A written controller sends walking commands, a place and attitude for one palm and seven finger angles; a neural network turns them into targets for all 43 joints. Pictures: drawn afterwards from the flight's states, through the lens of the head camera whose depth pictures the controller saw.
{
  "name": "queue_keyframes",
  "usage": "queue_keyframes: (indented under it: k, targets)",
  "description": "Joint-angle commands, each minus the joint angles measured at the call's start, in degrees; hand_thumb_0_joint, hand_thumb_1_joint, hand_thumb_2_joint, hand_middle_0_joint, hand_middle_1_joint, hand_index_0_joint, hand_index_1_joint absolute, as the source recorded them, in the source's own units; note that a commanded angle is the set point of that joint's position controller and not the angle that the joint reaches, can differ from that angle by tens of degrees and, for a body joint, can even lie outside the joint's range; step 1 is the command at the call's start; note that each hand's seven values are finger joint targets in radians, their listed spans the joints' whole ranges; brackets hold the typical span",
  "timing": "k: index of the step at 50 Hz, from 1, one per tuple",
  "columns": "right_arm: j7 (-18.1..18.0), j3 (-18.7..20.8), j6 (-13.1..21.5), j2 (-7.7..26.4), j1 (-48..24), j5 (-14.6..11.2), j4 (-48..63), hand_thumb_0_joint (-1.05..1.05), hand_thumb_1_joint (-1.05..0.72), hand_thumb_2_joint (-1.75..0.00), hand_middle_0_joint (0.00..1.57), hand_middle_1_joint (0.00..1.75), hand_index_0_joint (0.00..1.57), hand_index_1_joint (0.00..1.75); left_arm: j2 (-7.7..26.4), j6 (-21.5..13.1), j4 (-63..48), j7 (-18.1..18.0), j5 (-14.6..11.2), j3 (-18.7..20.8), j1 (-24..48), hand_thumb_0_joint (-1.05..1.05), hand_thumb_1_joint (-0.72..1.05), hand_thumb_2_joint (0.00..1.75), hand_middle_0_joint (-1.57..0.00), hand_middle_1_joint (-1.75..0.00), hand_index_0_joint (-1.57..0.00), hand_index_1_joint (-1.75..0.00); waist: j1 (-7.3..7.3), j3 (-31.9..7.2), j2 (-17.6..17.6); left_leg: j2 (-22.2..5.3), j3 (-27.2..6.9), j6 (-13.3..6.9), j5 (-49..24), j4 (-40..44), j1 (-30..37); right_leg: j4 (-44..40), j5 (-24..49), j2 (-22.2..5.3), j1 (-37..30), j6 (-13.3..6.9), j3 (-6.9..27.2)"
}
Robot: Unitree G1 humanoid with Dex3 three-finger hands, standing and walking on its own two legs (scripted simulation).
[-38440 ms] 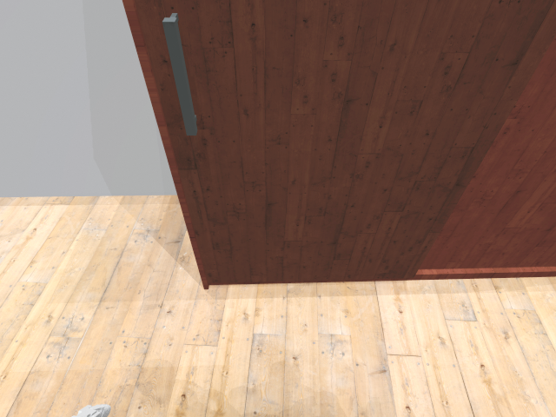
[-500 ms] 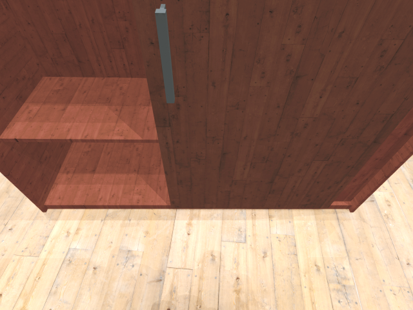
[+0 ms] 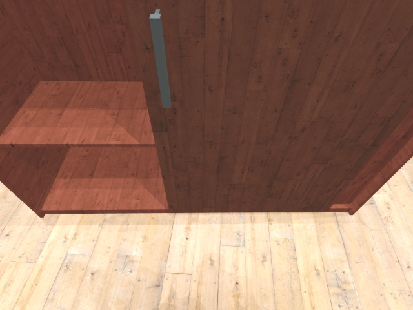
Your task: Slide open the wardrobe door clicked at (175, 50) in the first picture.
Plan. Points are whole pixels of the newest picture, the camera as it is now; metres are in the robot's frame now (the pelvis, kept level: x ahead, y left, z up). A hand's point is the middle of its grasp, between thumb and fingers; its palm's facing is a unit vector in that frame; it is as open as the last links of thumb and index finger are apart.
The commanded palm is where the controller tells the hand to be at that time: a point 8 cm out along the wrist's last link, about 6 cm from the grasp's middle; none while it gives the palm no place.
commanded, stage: stand and wait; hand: left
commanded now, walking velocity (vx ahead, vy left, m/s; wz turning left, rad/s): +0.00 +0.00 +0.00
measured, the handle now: (162, 63) +0.64 +0.15 +0.14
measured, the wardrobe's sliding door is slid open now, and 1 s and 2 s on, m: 0.67 0.67 0.67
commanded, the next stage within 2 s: none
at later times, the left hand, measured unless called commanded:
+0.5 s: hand out of the picture +0.01 +0.17 -0.18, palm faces -0.02 -0.98 -0.20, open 7.4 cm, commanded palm none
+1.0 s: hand out of the picture +0.00 +0.16 -0.18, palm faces -0.02 -0.98 -0.19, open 7.4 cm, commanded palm none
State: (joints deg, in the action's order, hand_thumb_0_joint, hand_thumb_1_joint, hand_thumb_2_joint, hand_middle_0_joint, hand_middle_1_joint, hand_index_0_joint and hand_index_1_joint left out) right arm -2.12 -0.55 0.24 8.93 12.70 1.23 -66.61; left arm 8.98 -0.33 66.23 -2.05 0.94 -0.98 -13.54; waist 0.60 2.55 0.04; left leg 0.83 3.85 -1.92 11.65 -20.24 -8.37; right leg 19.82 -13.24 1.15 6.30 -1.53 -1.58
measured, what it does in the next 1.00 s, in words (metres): stands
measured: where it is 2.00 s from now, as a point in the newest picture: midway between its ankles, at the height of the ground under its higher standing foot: outside the picture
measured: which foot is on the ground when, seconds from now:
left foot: down 0.00-1.00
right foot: down 0.00-1.00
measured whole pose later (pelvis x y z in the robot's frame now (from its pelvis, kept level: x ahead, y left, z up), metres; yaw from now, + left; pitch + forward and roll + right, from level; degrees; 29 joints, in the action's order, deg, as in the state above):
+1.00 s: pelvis +0.00 -0.01 +0.00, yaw +0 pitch -1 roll +0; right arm -2.1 -0.4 0.2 8.8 13.2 1.2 -66.7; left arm 9.0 -0.6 65.9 -2.1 0.9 -1.0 -13.9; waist 0.7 2.8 0.0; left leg 0.0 3.6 -1.1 11.4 -19.8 -7.9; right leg 18.7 -12.7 2.0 5.5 -2.3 -1.8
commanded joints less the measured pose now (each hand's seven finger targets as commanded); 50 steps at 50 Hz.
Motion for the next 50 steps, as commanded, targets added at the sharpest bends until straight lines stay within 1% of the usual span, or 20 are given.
queue_keyframes:
  k: [1, 5, 6, 8, 9, 14, 17, 18, 20, 22, 24, 27, 32, 34, 38, 40, 42, 43, 48, 50]
  targets:
    - [-0.4, 1.0, 0.4, 5.8, 3.2, -0.3, 1.0, 0.00, -0.90, -0.90, 0.20, 0.30, 0.20, 0.30, 6.0, -0.9, -1.3, -0.5, -0.3, 1.3, -3.6, 0.00, 0.90, 0.90, -0.20, -0.30, -0.20, -0.30, -0.02, -0.7, 0.1, -7.5, -6.6, -0.6, -12.5, 2.3, 2.4, -2.9, 11.7, -7.3, 2.1, -0.7, 5.8]
    - [-0.4, 1.0, 0.4, 5.8, 3.3, -0.2, 0.9, 0.00, -0.90, -0.90, 0.20, 0.30, 0.20, 0.30, 6.2, -0.9, -1.4, -0.5, -0.3, 1.2, -3.5, 0.00, 0.90, 0.90, -0.20, -0.30, -0.20, -0.30, -0.01, -0.1, 0.5, -7.5, -6.6, -0.5, -11.7, 2.5, 2.3, -3.2, 11.1, -7.4, 2.3, -0.7, 5.8]
    - [-0.4, 1.0, 0.4, 5.9, 3.2, -0.2, 0.8, 0.00, -0.90, -0.90, 0.20, 0.30, 0.20, 0.30, 6.1, -0.9, -1.5, -0.5, -0.3, 1.2, -3.5, 0.00, 0.90, 0.90, -0.20, -0.30, -0.20, -0.30, 0.00, 0.1, -0.1, -7.5, -6.5, -0.5, -11.6, 2.6, 2.2, -3.3, 11.0, -7.3, 2.3, -0.7, 5.9]
    - [-0.4, 1.1, 0.4, 6.0, 3.5, -0.3, 0.9, 0.00, -0.90, -0.90, 0.20, 0.30, 0.20, 0.30, 6.5, -1.0, -1.6, -0.5, -0.2, 1.4, -3.7, 0.00, 0.90, 0.90, -0.20, -0.30, -0.20, -0.30, -0.05, -1.3, 0.0, -7.5, -6.5, -0.5, -12.4, 2.3, 2.9, -3.2, 11.9, -7.3, 1.6, -0.8, 5.8]
    - [-0.4, 1.1, 0.3, 5.8, 3.3, -0.2, 0.9, 0.00, -0.90, -0.90, 0.20, 0.30, 0.20, 0.30, 6.3, -1.0, -1.5, -0.5, -0.3, 1.3, -3.5, 0.00, 0.90, 0.90, -0.20, -0.30, -0.20, -0.30, -0.01, -0.1, 0.3, -7.5, -6.4, -0.4, -11.2, 2.6, 2.4, -3.5, 11.0, -7.4, 2.2, -0.7, 5.8]
    - [-0.4, 1.1, 0.4, 5.8, 3.7, -0.3, 0.8, 0.00, -0.90, -0.90, 0.20, 0.30, 0.20, 0.30, 6.4, -1.1, -1.6, -0.5, -0.3, 1.3, -3.7, 0.00, 0.90, 0.90, -0.20, -0.30, -0.20, -0.30, 0.00, -0.5, -0.2, -7.4, -6.4, -0.4, -11.3, 2.6, 2.4, -3.6, 11.7, -7.5, 1.7, -0.8, 6.1]
    - [-0.4, 1.1, 0.3, 5.8, 3.7, -0.2, 0.7, 0.00, -0.90, -0.90, 0.20, 0.30, 0.20, 0.30, 6.3, -1.1, -1.6, -0.5, -0.3, 1.2, -3.8, 0.00, 0.90, 0.90, -0.20, -0.30, -0.20, -0.30, 0.07, 0.4, 0.7, -7.4, -6.3, -0.3, -10.6, 2.7, 2.2, -3.9, 11.5, -7.4, 2.1, -0.8, 6.2]
    - [-0.4, 1.2, 0.4, 6.0, 4.0, -0.2, 0.9, 0.00, -0.90, -0.90, 0.20, 0.30, 0.20, 0.30, 6.4, -1.2, -1.8, -0.6, -0.2, 1.4, -4.1, 0.00, 0.90, 0.90, -0.20, -0.30, -0.20, -0.30, 0.00, -0.5, 0.4, -7.4, -6.4, -0.4, -11.8, 2.3, 2.7, -3.7, 12.7, -7.4, 1.6, -0.8, 6.1]
    - [-0.4, 1.1, 0.3, 5.8, 3.7, -0.2, 0.8, 0.00, -0.90, -0.90, 0.20, 0.30, 0.20, 0.30, 6.4, -1.0, -1.6, -0.5, -0.3, 1.3, -3.7, 0.00, 0.90, 0.90, -0.20, -0.30, -0.20, -0.30, 0.06, 0.9, -0.1, -7.4, -6.3, -0.2, -10.3, 2.8, 2.1, -4.0, 10.8, -7.3, 2.5, -0.8, 6.1]
    - [-0.4, 1.0, 0.3, 5.7, 4.0, -0.2, 0.7, 0.00, -0.90, -0.90, 0.20, 0.30, 0.20, 0.30, 6.3, -1.0, -1.7, -0.5, -0.3, 1.3, -3.8, 0.00, 0.90, 0.90, -0.20, -0.30, -0.20, -0.30, 0.07, 0.7, -0.5, -7.4, -6.3, -0.3, -10.3, 2.9, 2.0, -4.0, 10.5, -7.2, 2.2, -0.9, 6.2]
    - [-0.4, 1.1, 0.4, 5.8, 4.0, -0.2, 0.8, 0.00, -0.90, -0.90, 0.20, 0.30, 0.20, 0.30, 6.4, -1.1, -1.7, -0.5, -0.3, 1.4, -4.0, 0.00, 0.90, 0.90, -0.20, -0.30, -0.20, -0.30, 0.07, -0.7, -0.1, -7.5, -6.3, -0.3, -11.6, 2.4, 2.8, -3.8, 12.1, -7.4, 1.6, -0.8, 6.0]
    - [-0.4, 1.1, 0.3, 5.8, 3.9, -0.2, 0.8, 0.00, -0.90, -0.90, 0.20, 0.30, 0.20, 0.30, 6.1, -1.0, -1.6, -0.5, -0.3, 1.2, -4.0, 0.00, 0.90, 0.90, -0.20, -0.30, -0.20, -0.30, 0.09, 0.9, 0.2, -7.4, -6.3, -0.3, -10.0, 2.8, 2.2, -4.1, 10.1, -7.2, 2.6, -0.8, 6.0]
    - [-0.4, 1.1, 0.2, 5.7, 4.0, -0.2, 0.7, 0.00, -0.90, -0.90, 0.20, 0.30, 0.20, 0.30, 6.1, -1.0, -1.6, -0.5, -0.3, 1.3, -3.8, 0.00, 0.90, 0.90, -0.20, -0.30, -0.20, -0.30, 0.08, 1.1, -0.5, -7.5, -6.3, -0.2, -9.3, 2.9, 1.8, -4.3, 9.3, -7.2, 2.7, -0.9, 6.3]
    - [-0.4, 1.2, 0.3, 5.8, 4.0, -0.3, 0.7, 0.00, -0.90, -0.90, 0.20, 0.30, 0.20, 0.30, 6.3, -1.1, -1.5, -0.5, -0.3, 1.3, -4.2, 0.00, 0.90, 0.90, -0.20, -0.30, -0.20, -0.30, 0.08, 0.0, 0.1, -7.4, -6.3, -0.3, -9.8, 2.7, 2.4, -4.3, 9.8, -7.3, 2.2, -0.8, 6.1]
    - [-0.4, 1.2, 0.2, 6.0, 4.1, -0.3, 0.8, 0.00, -0.90, -0.90, 0.20, 0.30, 0.20, 0.30, 6.5, -1.1, -1.6, -0.5, -0.2, 1.3, -4.2, 0.00, 0.90, 0.90, -0.20, -0.30, -0.20, -0.30, 0.04, 0.2, 0.4, -7.4, -6.5, -0.2, -9.6, 2.6, 2.2, -4.4, 9.8, -7.2, 2.4, -0.8, 6.2]
    - [-0.4, 1.2, 0.2, 5.8, 3.9, -0.2, 0.8, 0.00, -0.90, -0.90, 0.20, 0.30, 0.20, 0.30, 6.2, -1.1, -1.6, -0.5, -0.3, 1.2, -3.9, 0.00, 0.90, 0.90, -0.20, -0.30, -0.20, -0.30, 0.12, 0.3, -0.5, -7.4, -6.5, -0.2, -9.4, 2.7, 2.1, -4.3, 9.2, -7.2, 2.6, -0.8, 6.2]
    - [-0.4, 1.2, 0.2, 5.8, 3.8, -0.2, 0.8, 0.00, -0.90, -0.90, 0.20, 0.30, 0.20, 0.30, 6.1, -1.0, -1.5, -0.5, -0.3, 1.2, -3.8, 0.00, 0.90, 0.90, -0.20, -0.30, -0.20, -0.30, 0.12, 1.2, 0.0, -7.4, -6.6, -0.2, -9.1, 2.9, 1.7, -4.4, 8.7, -7.1, 3.0, -0.8, 6.2]
    - [-0.4, 1.2, 0.3, 6.2, 4.0, -0.3, 0.9, 0.00, -0.90, -0.90, 0.20, 0.30, 0.20, 0.30, 6.5, -1.1, -1.6, -0.5, -0.2, 1.3, -4.1, 0.00, 0.90, 0.90, -0.20, -0.30, -0.20, -0.30, 0.03, -0.3, 0.0, -7.5, -6.6, -0.3, -10.0, 2.6, 2.4, -4.3, 9.7, -7.2, 2.2, -0.8, 6.2]
    - [-0.5, 1.3, 0.4, 6.3, 3.9, -0.4, 1.0, 0.00, -0.90, -0.90, 0.20, 0.30, 0.20, 0.30, 6.7, -1.2, -1.8, -0.6, -0.2, 1.4, -3.9, 0.00, 0.90, 0.90, -0.20, -0.30, -0.20, -0.30, 0.00, -1.1, 0.3, -7.5, -6.5, -0.3, -11.7, 2.2, 2.8, -3.9, 12.9, -7.4, 1.4, -0.8, 6.1]
    - [-0.5, 1.2, 0.3, 6.1, 3.7, -0.3, 0.9, 0.00, -0.90, -0.90, 0.20, 0.30, 0.20, 0.30, 6.6, -1.2, -1.7, -0.6, -0.3, 1.3, -3.7, 0.00, 0.90, 0.90, -0.20, -0.30, -0.20, -0.30, 0.07, -0.5, 0.2, -7.6, -6.4, -0.2, -11.4, 2.3, 2.7, -4.0, 12.6, -7.5, 1.7, -0.8, 6.1]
